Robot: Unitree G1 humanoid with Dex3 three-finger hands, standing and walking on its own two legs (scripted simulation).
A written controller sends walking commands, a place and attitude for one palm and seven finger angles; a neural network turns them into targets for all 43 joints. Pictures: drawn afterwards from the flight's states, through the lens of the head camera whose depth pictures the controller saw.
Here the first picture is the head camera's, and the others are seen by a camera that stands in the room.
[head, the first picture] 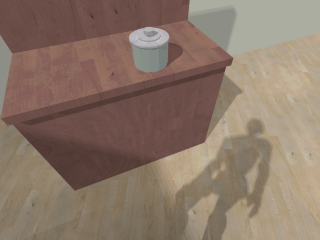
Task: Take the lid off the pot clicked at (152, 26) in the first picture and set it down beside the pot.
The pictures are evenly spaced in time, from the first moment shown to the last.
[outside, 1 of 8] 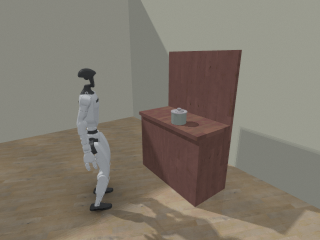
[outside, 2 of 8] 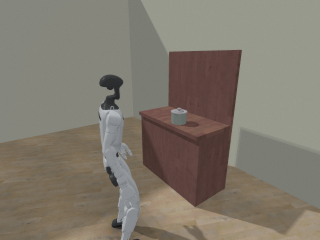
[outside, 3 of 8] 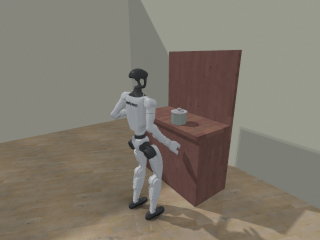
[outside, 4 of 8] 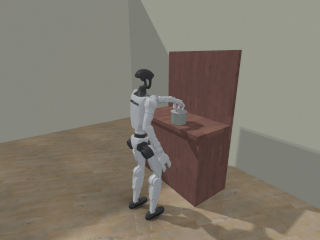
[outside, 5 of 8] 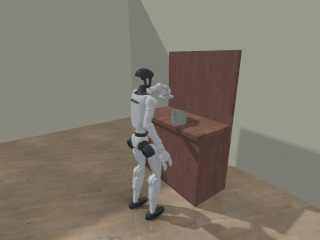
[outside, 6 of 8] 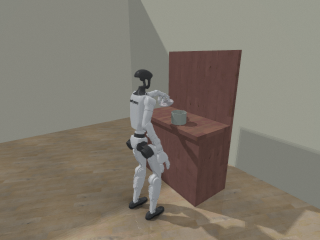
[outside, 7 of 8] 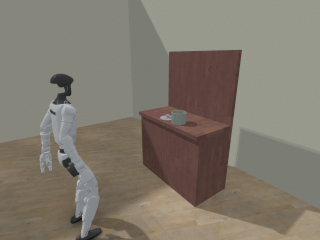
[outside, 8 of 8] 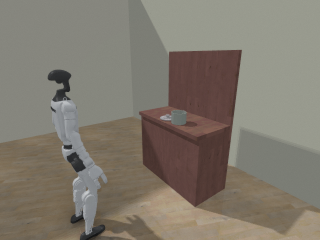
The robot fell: no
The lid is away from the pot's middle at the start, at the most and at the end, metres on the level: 0.00 0.27 0.16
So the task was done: no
